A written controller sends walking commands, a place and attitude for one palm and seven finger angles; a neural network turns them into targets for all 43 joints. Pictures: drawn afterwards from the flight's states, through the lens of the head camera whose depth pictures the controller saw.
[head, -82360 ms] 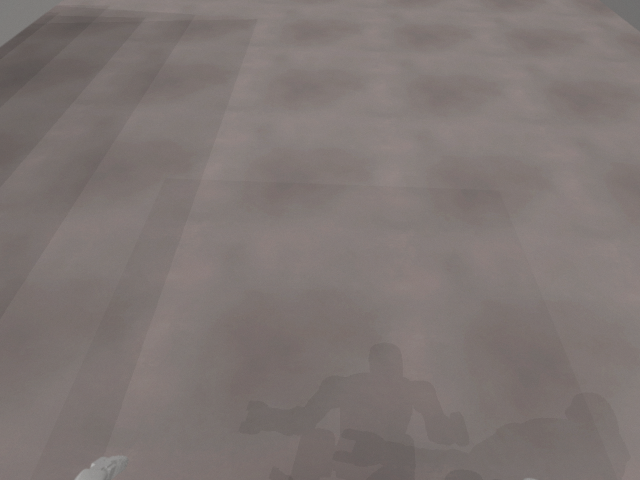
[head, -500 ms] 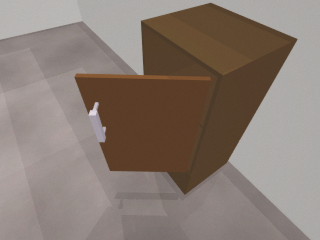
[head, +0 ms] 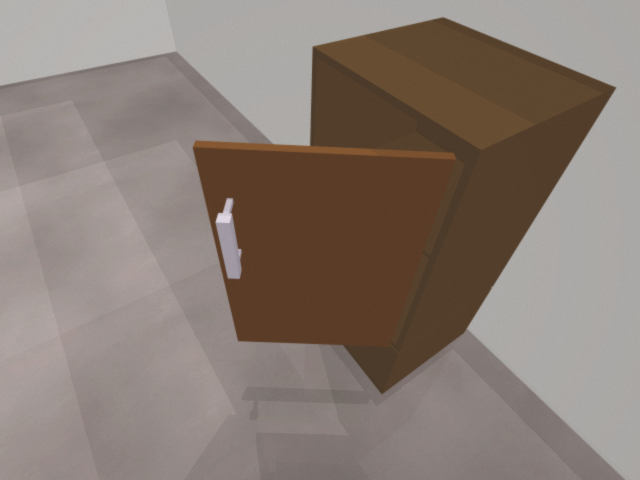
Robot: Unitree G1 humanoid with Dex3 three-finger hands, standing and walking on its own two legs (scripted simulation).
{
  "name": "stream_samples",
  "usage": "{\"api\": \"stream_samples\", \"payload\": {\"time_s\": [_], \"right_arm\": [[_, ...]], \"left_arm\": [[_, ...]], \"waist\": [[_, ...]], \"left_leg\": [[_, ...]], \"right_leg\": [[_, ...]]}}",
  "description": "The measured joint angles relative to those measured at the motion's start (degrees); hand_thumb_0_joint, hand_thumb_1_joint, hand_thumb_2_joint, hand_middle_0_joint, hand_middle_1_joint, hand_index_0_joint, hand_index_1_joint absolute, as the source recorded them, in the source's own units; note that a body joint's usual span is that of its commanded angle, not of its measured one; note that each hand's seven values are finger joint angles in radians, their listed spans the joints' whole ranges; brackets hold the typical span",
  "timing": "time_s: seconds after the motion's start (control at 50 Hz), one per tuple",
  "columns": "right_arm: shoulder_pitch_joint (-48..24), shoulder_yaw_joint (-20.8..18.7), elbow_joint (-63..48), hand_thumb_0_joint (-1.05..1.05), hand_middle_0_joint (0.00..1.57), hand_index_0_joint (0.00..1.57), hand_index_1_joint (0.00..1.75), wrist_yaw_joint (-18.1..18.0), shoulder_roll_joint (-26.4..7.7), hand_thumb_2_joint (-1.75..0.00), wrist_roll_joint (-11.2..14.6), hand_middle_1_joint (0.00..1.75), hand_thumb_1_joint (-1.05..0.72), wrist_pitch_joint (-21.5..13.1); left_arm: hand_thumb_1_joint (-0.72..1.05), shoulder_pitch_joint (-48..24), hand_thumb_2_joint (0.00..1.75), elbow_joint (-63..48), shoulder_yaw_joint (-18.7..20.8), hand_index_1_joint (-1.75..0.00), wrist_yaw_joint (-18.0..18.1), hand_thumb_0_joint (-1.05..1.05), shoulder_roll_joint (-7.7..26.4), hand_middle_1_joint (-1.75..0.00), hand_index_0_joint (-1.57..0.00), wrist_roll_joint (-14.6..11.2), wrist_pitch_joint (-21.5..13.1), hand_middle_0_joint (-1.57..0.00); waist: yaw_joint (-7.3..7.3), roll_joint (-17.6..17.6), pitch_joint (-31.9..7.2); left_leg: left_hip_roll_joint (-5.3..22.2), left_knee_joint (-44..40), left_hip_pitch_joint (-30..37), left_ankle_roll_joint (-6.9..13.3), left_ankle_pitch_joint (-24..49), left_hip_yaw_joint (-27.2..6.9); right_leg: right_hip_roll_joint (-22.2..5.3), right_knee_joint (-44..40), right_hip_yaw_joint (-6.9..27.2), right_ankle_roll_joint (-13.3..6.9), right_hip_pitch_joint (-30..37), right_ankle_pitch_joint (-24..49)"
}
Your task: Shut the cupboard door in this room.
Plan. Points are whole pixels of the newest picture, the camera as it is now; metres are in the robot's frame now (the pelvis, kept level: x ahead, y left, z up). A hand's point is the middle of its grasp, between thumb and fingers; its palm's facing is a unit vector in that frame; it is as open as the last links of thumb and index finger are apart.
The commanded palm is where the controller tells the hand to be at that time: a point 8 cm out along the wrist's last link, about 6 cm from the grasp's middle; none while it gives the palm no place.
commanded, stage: look again from close up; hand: left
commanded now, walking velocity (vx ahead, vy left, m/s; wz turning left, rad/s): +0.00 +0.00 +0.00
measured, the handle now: (231, 239) +0.50 +0.18 -0.03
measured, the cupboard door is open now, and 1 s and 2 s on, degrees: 54 54 54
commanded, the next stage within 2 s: shuffle to correct the standing spot in 0.18 s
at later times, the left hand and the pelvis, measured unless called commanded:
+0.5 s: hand out of the picture -0.06 +0.19 -0.17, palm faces +0.02 -0.98 -0.18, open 7.4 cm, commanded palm none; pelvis -0.01 +0.01 +0.00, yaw +0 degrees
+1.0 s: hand out of the picture +0.05 +0.15 -0.18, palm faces +0.02 -0.98 -0.18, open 7.3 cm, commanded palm none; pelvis +0.04 -0.01 +0.00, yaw +0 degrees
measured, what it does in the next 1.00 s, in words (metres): stands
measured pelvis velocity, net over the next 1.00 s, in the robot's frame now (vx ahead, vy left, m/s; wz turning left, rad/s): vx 0.04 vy -0.01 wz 0.00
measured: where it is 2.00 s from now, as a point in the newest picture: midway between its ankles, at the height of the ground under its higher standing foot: outside the picture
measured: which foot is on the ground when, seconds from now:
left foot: down 0.00-1.00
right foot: down 0.00-1.00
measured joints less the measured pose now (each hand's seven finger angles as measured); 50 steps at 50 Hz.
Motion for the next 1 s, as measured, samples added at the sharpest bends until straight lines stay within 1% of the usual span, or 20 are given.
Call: {"api": "stream_samples", "payload": {"time_s": [0.06, 0.16, 0.32, 0.36, 0.44, 0.48, 0.54, 0.62, 0.72, 0.78, 0.86, 0.94, 1.0], "right_arm": [[-0.16, 0.02, -0.73, 0.01, 0.19, 0.2, 0.3, 0.39, 0.12, -0.9, -0.17, 0.3, -0.93, 0.41], [0.29, 0.15, -1.52, 0.01, 0.2, 0.2, 0.3, 1.14, -0.05, -0.9, -0.37, 0.3, -0.93, 0.78], [1.77, 0.35, -0.03, 0.01, 0.2, 0.2, 0.3, 1.53, -0.39, -0.9, -0.23, 0.3, -0.92, 0.91], [2.16, 0.38, 0.59, 0.01, 0.2, 0.2, 0.3, 1.58, -0.36, -0.9, -0.26, 0.3, -0.91, 0.97], [3.16, 0.14, 1.69, 0.01, 0.2, 0.2, 0.3, 1.6, -0.14, -0.9, -0.45, 0.3, -0.91, 1.43], [3.54, -0.01, 2.18, 0.01, 0.2, 0.2, 0.3, 1.54, -0.02, -0.9, -0.49, 0.3, -0.91, 1.49], [3.99, -0.24, 2.79, 0.01, 0.2, 0.2, 0.3, 1.39, 0.15, -0.9, -0.47, 0.3, -0.91, 1.24], [4.25, -0.43, 3.18, 0.01, 0.2, 0.2, 0.3, 1.24, 0.41, -0.9, -0.38, 0.3, -0.91, 0.75], [3.99, -0.46, 3.14, 0.01, 0.19, 0.2, 0.3, 1.02, 1.18, -0.9, -0.31, 0.3, -0.91, -0.35], [3.7, -0.44, 3.09, 0.01, 0.19, 0.2, 0.3, 0.78, 1.8, -0.9, -0.27, 0.3, -0.91, -1.07], [2.81, -0.28, 3.55, 0.01, 0.2, 0.2, 0.3, -0.23, 1.82, -0.9, -0.13, 0.3, -0.92, -1.14], [0.78, -0.23, 3.92, 0.01, 0.2, 0.2, 0.3, -0.71, 1.37, -0.9, 0.35, 0.3, -0.93, -0.19], [-0.67, -0.79, 2.94, 0.01, 0.2, 0.2, 0.3, -0.89, 1.29, -0.9, 0.34, 0.3, -0.93, 0.07]], "left_arm": [[0.9, -0.39, 0.9, -1.02, -0.05, -0.3, -0.3, 0.01, 1.16, -0.3, -0.2, 0.09, 0.46, -0.2], [0.9, 0.05, 0.9, -2.06, -0.09, -0.3, -0.73, 0.01, 2.47, -0.3, -0.2, 0.28, 0.72, -0.2], [0.9, 2.53, 0.9, -0.95, -0.41, -0.3, -1.06, 0.01, 2.6, -0.3, -0.2, 0.19, 0.49, -0.2], [0.9, 3.29, 0.9, -0.29, -0.49, -0.3, -1.18, 0.01, 2.3, -0.3, -0.2, 0.24, 0.48, -0.2], [0.9, 4.75, 0.9, 0.76, -0.38, -0.3, -1.58, 0.01, 1.52, -0.3, -0.2, 0.48, 0.68, -0.2], [0.9, 5.41, 0.9, 1.11, -0.26, -0.3, -1.79, 0.01, 1.08, -0.3, -0.2, 0.47, 0.49, -0.2], [0.9, 6.26, 0.9, 1.72, -0.17, -0.3, -2.01, 0.01, 0.35, -0.3, -0.2, 0.34, 0.09, -0.2], [0.9, 7.13, 0.9, 2.42, -0.11, -0.3, -2.11, 0.01, -0.75, -0.3, -0.2, 0.18, -0.26, -0.2], [0.9, 7.16, 0.9, 2.91, 0.14, -0.3, -2.26, 0.01, -1.56, -0.3, -0.2, 0.1, -0.41, -0.2], [0.9, 6.47, 0.9, 2.75, 0.44, -0.3, -2.33, 0.01, -1.53, -0.3, -0.2, 0.24, -0.62, -0.2], [0.9, 4.23, 0.9, 2.32, 0.69, -0.3, -1.58, 0.01, -1.54, -0.3, -0.2, 0.16, -1.51, -0.2], [0.9, 1.65, 0.9, 1.58, 0.47, -0.3, -0.56, 0.01, -1.56, -0.3, -0.2, -0.19, -2.21, -0.2], [0.92, 0.02, 0.9, 0.75, 0.61, -0.3, 0.06, 0.02, -0.85, -0.3, -0.2, -0.13, -1.1, -0.2]], "waist": [[0.21, -0.26, -0.58], [0.27, -0.63, -1.16], [0.4, -0.71, -1.21], [0.35, -0.73, -1.23], [0.27, -0.7, -1.57], [0.34, -0.69, -1.57], [0.43, -0.71, -1.5], [0.49, -0.58, -1.59], [0.3, -1.47, -1.52], [0.24, -2.1, -1.53], [0.24, -1.57, -0.98], [-0.08, -1.15, -0.08], [-0.37, -1.18, 0.81]], "left_leg": [[-0.78, -0.83, -0.46, 0.7, 1.05, 0.25], [-1.94, -3.22, -1.31, 1.62, 3.26, 0.71], [-2.64, -5.63, -1.78, 2.12, 5.18, 1.01], [-2.6, -5.7, -1.71, 2.09, 5.12, 1.08], [-2.25, -4.71, -2.04, 2.01, 3.73, 0.9], [-1.95, -3.99, -2.25, 1.86, 3.32, 0.8], [-1.52, -2.47, -2.53, 1.37, 2.54, 0.65], [-0.65, -0.15, -2.74, 0.76, 0.35, 0.39], [-0.09, 2.14, -2.51, 0.14, -2.37, 0.53], [0.09, 3.04, -2.21, -0.08, -3.85, 0.85], [0.69, 4.05, -1.8, -0.7, -5.17, 0.59], [0.81, 2.74, -0.66, -1.08, -3.94, 0.18], [0.81, 0.27, 0.81, -0.7, -0.98, 0.66]], "right_leg": [[-0.73, -0.29, 0.16, 0.24, -0.69, 0.77], [-1.79, -1.21, 0.49, 0.01, -2.22, 2.14], [-2.42, -2.78, 0.73, 0.47, -3.11, 3.66], [-2.33, -2.55, 0.83, 0.12, -3.2, 3.17], [-1.73, -0.97, 1.01, -1.23, -3.65, -0.06], [-1.33, -0.59, 1.14, -1.55, -3.74, 0.01], [-0.85, -0.02, 1.32, -1.31, -3.69, 1.17], [-0.11, 0.89, 1.21, -0.26, -3.28, -0.2], [0.35, 2.7, 1.44, -0.55, -2.98, -2.55], [0.47, 4.21, 1.71, -1.09, -3.14, -4.08], [0.82, 4.22, 1.0, -0.83, -2.19, -5.22], [0.96, 3.84, 0.23, -1.0, -1.4, -3.22], [0.81, 6.04, -0.34, -0.89, -2.36, 0.98]]}}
